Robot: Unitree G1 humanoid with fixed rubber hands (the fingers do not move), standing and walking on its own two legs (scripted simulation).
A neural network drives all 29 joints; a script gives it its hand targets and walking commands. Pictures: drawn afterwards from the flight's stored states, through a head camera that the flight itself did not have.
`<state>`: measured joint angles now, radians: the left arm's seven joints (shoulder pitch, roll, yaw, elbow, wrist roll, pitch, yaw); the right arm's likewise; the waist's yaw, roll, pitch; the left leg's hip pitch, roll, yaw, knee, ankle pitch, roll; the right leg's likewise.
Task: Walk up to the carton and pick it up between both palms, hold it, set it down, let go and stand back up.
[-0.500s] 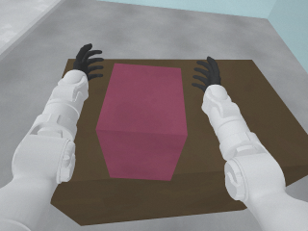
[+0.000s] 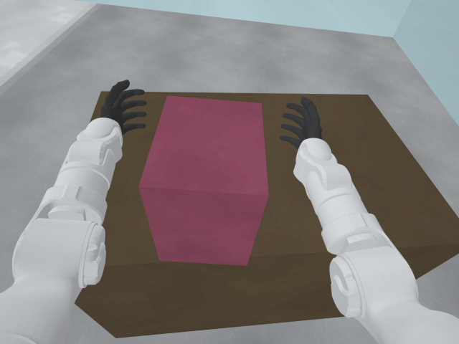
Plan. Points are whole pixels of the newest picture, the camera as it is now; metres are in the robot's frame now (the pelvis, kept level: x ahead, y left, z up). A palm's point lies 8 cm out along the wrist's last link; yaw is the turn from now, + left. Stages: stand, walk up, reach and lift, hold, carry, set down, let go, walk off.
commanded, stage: set down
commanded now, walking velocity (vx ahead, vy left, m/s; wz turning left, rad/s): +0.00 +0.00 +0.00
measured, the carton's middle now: (208, 184) +0.40 +0.03 +0.03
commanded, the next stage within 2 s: none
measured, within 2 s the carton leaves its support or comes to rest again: neither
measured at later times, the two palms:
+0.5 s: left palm (93, 173) +0.36 +0.23 +0.10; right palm (308, 182) +0.35 -0.14 +0.11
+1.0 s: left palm (86, 234) +0.28 +0.23 +0.05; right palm (315, 238) +0.27 -0.15 +0.05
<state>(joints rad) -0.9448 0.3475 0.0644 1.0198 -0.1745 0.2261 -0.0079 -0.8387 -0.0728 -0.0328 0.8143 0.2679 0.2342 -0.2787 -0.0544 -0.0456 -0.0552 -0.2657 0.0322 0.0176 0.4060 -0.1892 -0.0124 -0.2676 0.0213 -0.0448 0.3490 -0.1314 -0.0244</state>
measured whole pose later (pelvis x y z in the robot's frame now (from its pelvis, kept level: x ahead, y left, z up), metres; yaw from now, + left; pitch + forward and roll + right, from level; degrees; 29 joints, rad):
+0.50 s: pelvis +0.00 +0.01 +0.00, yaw -1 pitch -3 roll -1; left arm -0.50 0.28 0.10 0.45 -0.14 0.38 -0.02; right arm -0.44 -0.06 -0.04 0.41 0.23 0.24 -0.26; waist 0.00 -0.04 0.04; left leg -0.16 0.02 0.03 0.43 -0.22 0.01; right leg -0.15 0.01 -0.03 0.35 -0.15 -0.01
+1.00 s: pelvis +0.01 +0.02 +0.00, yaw -1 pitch -4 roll -1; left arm -0.02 0.23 0.04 0.17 -0.18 0.16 -0.02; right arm 0.07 -0.03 0.01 0.10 0.15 0.09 -0.18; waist 0.04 -0.02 0.06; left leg -0.09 0.02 0.05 0.40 -0.23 0.01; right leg -0.10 0.01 -0.01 0.35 -0.17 0.00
